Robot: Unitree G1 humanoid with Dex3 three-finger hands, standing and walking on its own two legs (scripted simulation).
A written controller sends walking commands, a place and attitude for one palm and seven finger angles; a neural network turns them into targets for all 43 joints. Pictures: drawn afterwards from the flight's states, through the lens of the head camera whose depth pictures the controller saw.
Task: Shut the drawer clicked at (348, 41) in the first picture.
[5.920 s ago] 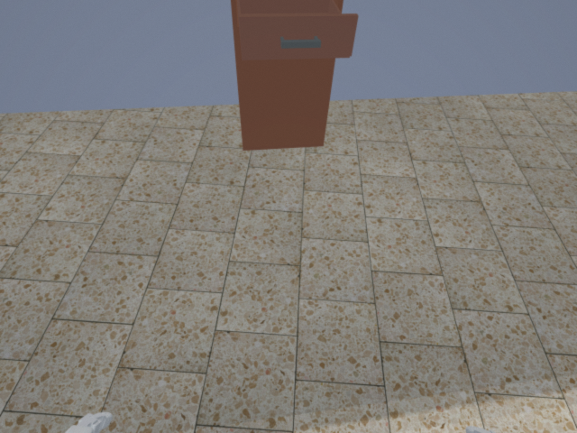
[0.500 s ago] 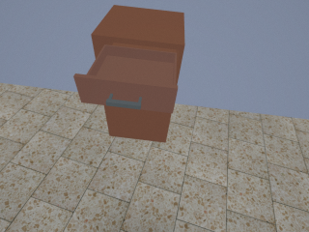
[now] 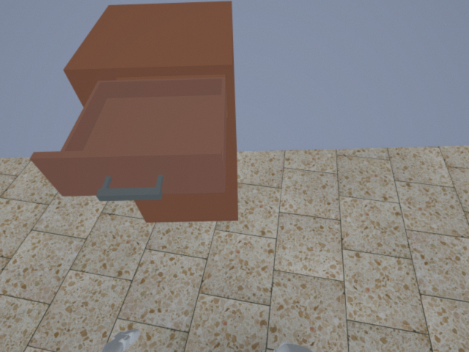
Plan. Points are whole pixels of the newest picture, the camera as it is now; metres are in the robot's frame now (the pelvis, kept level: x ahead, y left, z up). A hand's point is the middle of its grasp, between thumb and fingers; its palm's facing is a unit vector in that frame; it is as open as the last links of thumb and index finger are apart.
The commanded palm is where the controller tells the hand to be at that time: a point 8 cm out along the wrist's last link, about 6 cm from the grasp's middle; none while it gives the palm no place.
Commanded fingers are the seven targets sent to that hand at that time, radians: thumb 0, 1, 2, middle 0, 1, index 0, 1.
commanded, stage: take the last steps up to it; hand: left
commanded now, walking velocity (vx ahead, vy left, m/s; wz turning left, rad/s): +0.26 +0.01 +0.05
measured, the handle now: (132, 187) +0.45 +0.25 -0.03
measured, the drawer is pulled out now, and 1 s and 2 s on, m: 0.30 0.30 0.30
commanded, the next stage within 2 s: come to a stop and stand still in 0.38 s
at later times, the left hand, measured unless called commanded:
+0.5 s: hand out of the picture +0.05 +0.19 -0.17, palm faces +0.11 -0.98 -0.14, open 7.4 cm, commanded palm none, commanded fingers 0.00 0.90 0.90 -0.20 -0.30 -0.20 -0.30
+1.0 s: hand (150, 324) +0.20 +0.18 -0.15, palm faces +0.07 -0.97 -0.25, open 7.3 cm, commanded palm none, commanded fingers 0.00 0.90 0.90 -0.20 -0.30 -0.20 -0.30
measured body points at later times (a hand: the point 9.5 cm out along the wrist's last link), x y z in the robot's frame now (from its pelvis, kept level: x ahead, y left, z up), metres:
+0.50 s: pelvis +0.12 +0.03 +0.02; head +0.12 +0.05 +0.46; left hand +0.05 +0.24 -0.15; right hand +0.21 -0.19 -0.12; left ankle +0.15 +0.14 -0.72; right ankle +0.09 -0.08 -0.69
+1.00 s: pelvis +0.15 +0.00 +0.01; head +0.17 -0.02 +0.46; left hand +0.19 +0.23 -0.13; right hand +0.15 -0.23 -0.16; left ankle +0.15 +0.14 -0.72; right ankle +0.17 -0.11 -0.72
